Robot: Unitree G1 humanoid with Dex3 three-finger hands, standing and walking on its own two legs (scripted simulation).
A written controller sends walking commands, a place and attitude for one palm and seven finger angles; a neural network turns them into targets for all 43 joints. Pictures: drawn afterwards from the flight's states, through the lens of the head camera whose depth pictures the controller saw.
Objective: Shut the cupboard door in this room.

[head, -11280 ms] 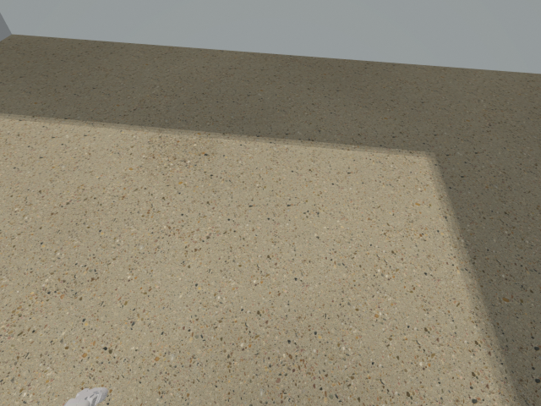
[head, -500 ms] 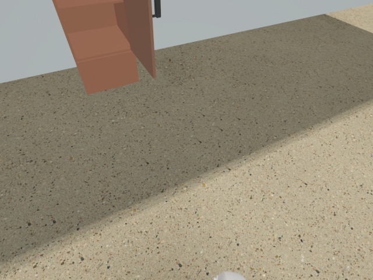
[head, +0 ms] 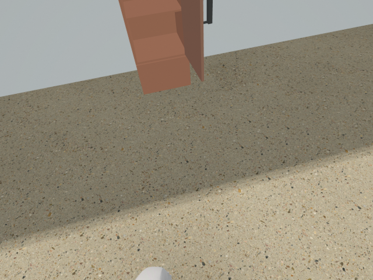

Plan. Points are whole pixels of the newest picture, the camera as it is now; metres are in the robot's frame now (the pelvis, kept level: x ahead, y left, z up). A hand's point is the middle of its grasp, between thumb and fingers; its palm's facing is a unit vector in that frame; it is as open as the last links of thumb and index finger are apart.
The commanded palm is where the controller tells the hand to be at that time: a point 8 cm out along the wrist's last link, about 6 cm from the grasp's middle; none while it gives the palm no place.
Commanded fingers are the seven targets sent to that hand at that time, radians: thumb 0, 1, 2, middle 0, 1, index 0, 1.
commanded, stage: turn or walk to find it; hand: left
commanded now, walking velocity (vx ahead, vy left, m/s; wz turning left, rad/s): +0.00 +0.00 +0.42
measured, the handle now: (205, 10) +1.41 -0.06 -0.03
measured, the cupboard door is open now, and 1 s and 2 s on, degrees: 94 94 94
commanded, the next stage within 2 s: stand and wait in 0.34 s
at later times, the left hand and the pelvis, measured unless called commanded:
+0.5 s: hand out of the picture -0.01 +0.26 -0.17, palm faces +0.23 -0.93 -0.27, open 7.4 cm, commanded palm none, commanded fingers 0.00 0.90 0.90 -0.20 -0.30 -0.20 -0.30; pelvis -0.02 +0.04 +0.00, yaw +11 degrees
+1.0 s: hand out of the picture -0.05 +0.20 -0.18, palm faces +0.28 -0.94 -0.20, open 7.3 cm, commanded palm none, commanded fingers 0.00 0.90 0.90 -0.20 -0.30 -0.20 -0.30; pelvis -0.02 +0.01 +0.00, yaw +14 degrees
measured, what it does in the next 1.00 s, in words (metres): steps on the spot: left foot, then right foot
